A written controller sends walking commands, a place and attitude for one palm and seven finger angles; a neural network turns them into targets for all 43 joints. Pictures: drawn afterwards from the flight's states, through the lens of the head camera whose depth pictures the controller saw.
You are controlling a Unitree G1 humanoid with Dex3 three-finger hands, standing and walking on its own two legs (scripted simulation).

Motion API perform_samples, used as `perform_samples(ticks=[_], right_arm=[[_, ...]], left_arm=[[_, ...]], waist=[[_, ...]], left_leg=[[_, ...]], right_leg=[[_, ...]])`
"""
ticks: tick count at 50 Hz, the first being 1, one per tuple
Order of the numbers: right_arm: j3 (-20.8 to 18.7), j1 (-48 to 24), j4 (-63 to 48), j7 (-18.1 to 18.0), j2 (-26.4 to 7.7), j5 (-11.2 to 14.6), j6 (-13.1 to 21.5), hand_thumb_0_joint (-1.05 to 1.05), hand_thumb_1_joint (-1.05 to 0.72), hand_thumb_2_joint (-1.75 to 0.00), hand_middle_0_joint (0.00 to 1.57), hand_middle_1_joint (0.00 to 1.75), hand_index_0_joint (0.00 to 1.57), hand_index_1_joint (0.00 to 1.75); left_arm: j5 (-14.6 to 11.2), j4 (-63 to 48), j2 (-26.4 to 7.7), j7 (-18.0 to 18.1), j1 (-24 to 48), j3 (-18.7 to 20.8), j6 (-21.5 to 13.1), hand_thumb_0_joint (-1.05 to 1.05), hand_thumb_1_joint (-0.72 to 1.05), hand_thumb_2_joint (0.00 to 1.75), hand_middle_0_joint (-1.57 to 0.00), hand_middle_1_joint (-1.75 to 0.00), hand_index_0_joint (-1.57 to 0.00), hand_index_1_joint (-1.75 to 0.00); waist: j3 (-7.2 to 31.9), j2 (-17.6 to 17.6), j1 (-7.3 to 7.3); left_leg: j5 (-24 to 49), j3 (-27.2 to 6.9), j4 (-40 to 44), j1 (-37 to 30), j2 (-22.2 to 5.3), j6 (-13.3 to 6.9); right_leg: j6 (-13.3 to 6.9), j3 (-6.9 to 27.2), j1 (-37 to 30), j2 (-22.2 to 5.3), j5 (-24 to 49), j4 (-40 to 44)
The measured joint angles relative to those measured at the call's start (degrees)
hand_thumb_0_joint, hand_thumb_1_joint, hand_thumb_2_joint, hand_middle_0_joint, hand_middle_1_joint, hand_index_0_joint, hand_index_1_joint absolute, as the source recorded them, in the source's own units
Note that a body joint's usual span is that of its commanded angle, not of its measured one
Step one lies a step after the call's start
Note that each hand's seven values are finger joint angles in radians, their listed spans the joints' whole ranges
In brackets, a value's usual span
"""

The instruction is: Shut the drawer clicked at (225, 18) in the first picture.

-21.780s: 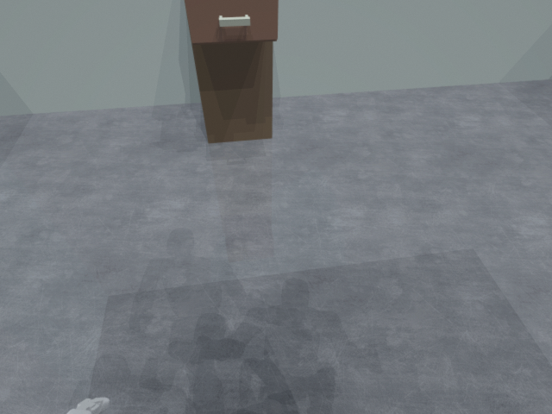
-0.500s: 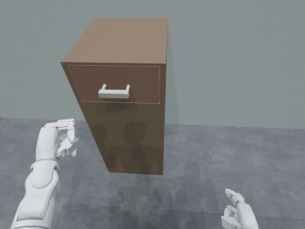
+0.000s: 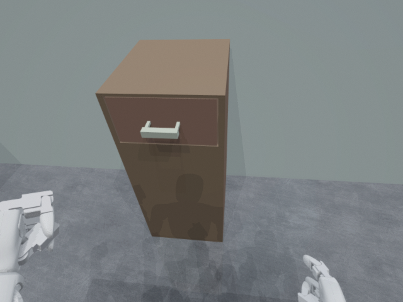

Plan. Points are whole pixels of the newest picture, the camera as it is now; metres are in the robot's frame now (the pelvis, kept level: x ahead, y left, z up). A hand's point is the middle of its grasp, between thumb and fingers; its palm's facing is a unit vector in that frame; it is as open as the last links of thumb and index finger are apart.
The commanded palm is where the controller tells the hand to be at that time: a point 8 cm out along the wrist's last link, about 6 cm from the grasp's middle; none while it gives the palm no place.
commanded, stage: draw the hand back to the body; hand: left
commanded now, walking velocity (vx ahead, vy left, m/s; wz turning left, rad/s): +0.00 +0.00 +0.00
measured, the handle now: (161, 128) +0.59 +0.21 +0.01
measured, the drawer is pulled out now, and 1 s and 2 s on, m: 0.00 0.00 0.00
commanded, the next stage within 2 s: step back with the hand held close in 0.12 s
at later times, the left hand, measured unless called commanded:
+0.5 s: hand (54, 226) +0.18 +0.25 +0.15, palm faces +0.32 -0.82 -0.48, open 3.2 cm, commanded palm +0.12 +0.30 +0.17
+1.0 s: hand (6, 274) +0.11 +0.28 +0.15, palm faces +0.37 -0.81 -0.46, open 3.2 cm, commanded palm +0.04 +0.32 +0.17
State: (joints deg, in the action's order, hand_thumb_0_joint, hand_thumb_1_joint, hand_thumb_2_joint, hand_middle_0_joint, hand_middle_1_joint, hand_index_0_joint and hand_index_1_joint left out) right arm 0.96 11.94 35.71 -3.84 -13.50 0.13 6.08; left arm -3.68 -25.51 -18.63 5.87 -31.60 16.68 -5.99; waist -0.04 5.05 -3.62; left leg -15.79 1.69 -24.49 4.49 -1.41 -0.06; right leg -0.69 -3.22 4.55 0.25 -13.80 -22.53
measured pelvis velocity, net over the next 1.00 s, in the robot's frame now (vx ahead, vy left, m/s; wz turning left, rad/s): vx -0.09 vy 0.04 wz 0.02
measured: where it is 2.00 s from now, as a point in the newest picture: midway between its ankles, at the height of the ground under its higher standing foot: outside the picture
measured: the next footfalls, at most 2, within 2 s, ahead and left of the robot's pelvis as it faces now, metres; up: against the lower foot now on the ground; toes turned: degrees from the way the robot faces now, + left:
right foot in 1.66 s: -0.26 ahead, -0.11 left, +0.00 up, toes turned -1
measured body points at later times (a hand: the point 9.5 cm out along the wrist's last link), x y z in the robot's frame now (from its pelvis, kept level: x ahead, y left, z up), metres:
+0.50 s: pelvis -0.02 +0.02 +0.00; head +0.00 +0.00 +0.45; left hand +0.16 +0.30 +0.17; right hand +0.16 -0.23 -0.09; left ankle -0.02 +0.12 -0.74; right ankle -0.01 -0.11 -0.74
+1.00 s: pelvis -0.09 +0.04 -0.01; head -0.06 +0.05 +0.44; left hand +0.08 +0.32 +0.18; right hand +0.09 -0.20 -0.09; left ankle -0.02 +0.12 -0.74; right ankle -0.02 -0.11 -0.74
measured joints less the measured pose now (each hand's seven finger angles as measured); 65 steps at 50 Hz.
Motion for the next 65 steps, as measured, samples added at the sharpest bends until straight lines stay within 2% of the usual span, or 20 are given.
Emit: perform_samples(ticks=[6,13,18,23,31,36,47,52,57,63,65], right_arm=[[-0.1,-0.5,0.4,-0.6,0.0,-0.1,0.7,0.01,-0.9,-0.9,0.2,0.3,0.2,0.3],[0.6,-0.6,0.5,-0.7,0.7,-0.4,1.5,0.01,-0.9,-0.9,0.2,0.3,0.2,0.3],[0.5,-1.2,-1.3,0.3,0.8,-0.6,-1.4,0.01,-0.9,-0.9,0.2,0.3,0.2,0.3],[-0.8,-1.6,-2.6,0.3,0.0,-0.6,-4.2,0.01,-0.9,-0.9,0.2,0.3,0.2,0.3],[-2.3,-1.5,-3.8,-0.5,0.1,0.0,-6.6,0.01,-0.9,-0.9,0.2,0.3,0.2,0.3],[-2.0,-1.8,-4.7,-0.6,0.8,0.1,-6.0,0.01,-0.9,-0.9,0.2,0.3,0.2,0.3],[-1.0,-1.0,-4.4,-0.4,1.2,-0.3,-2.9,0.01,-0.9,-0.9,0.2,0.3,0.2,0.3],[-1.1,1.0,-4.0,-0.9,1.5,-0.3,-1.8,0.01,-0.9,-0.9,0.2,0.3,0.2,0.3],[-1.1,0.3,-3.4,-0.6,1.8,-0.6,-0.5,0.01,-0.9,-0.9,0.2,0.3,0.2,0.3],[-1.6,-2.6,-2.7,0.2,1.5,-0.6,-1.1,0.01,-0.9,-0.9,0.2,0.3,0.2,0.3],[-1.8,-2.7,-2.8,0.2,1.4,-0.6,-1.5,0.01,-0.9,-0.9,0.2,0.3,0.2,0.3]], left_arm=[[0.4,1.1,1.0,0.5,1.4,-0.4,-0.2,0.02,0.89,0.9,-1.4,-1.59,-1.4,-1.6],[0.5,1.2,1.1,0.5,2.5,-0.9,0.2,0.02,0.89,0.9,-1.4,-1.59,-1.4,-1.6],[0.8,0.5,-0.1,0.1,1.3,2.7,-2.9,0.02,0.88,0.9,-1.4,-1.59,-1.4,-1.6],[1.2,-1.1,-0.9,0.1,-1.4,2.7,-3.6,0.02,0.89,0.9,-1.4,-1.59,-1.4,-1.6],[1.2,-4.8,-3.9,0.4,-4.5,3.7,-3.8,0.02,0.88,0.9,-1.4,-1.59,-1.4,-1.59],[1.5,-5.8,-4.3,0.9,-4.1,4.7,-4.5,0.02,0.88,0.9,-1.4,-1.59,-1.4,-1.59],[2.6,-7.3,-2.2,2.1,-3.8,4.0,-7.4,0.02,0.88,0.9,-1.4,-1.59,-1.4,-1.6],[3.6,-7.3,-3.7,2.4,-2.9,5.1,-8.4,0.02,0.88,0.9,-1.4,-1.59,-1.4,-1.6],[3.4,-8.2,-4.6,2.0,-3.1,8.0,-9.7,0.02,0.88,0.9,-1.4,-1.59,-1.4,-1.6],[2.7,-9.3,-4.1,0.9,-3.5,5.9,-10.3,0.02,0.88,0.9,-1.4,-1.59,-1.4,-1.6],[2.5,-9.6,-4.4,0.9,-3.9,5.4,-10.7,0.02,0.88,0.9,-1.4,-1.59,-1.4,-1.6]], waist=[[-0.8,0.1,-0.61],[-1.0,-0.4,-0.27],[-0.4,-0.7,1.61],[-1.0,-1.5,3.13],[-1.6,-3.5,3.65],[-1.8,-4.2,3.33],[-1.4,-3.9,3.23],[-1.3,-4.5,4.65],[-1.6,-5.0,3.77],[-2.9,-4.3,3.79],[-2.5,-4.2,4.16]], left_leg=[[0.1,-0.5,-0.5,0.2,0.2,-0.1],[0.3,-0.2,-0.2,-0.1,0.2,-0.1],[0.4,0.0,-1.1,3.3,-0.2,-0.4],[1.5,0.8,-0.5,6.0,0.7,-1.1],[2.5,1.5,-1.6,9.3,1.9,-2.0],[3.0,1.6,-3.4,11.4,2.3,-2.5],[3.3,0.4,-8.8,17.5,1.3,-2.9],[4.8,-1.2,-8.4,18.7,2.3,-3.4],[5.5,-1.1,-9.6,21.3,2.2,-3.0],[7.4,-1.1,-9.2,22.4,1.2,-2.6],[4.9,-1.5,-10.5,23.3,1.3,-2.4]], right_leg=[[0.1,-0.5,-0.1,-0.2,0.1,-0.2],[0.1,-0.2,-0.2,-0.2,0.3,-0.1],[0.3,0.0,2.3,0.2,1.5,1.0],[1.1,0.8,5.7,-0.7,2.5,0.7],[2.0,1.5,9.7,-2.0,2.8,-2.0],[2.3,1.7,12.0,-2.4,3.2,-4.1],[2.2,0.5,15.5,-1.5,5.5,-4.8],[2.2,3.2,15.6,0.4,2.8,-9.8],[2.0,5.4,15.4,1.6,-0.8,-9.8],[1.9,5.5,16.4,2.5,2.2,-8.7],[1.9,5.4,16.6,2.5,2.9,-8.2]])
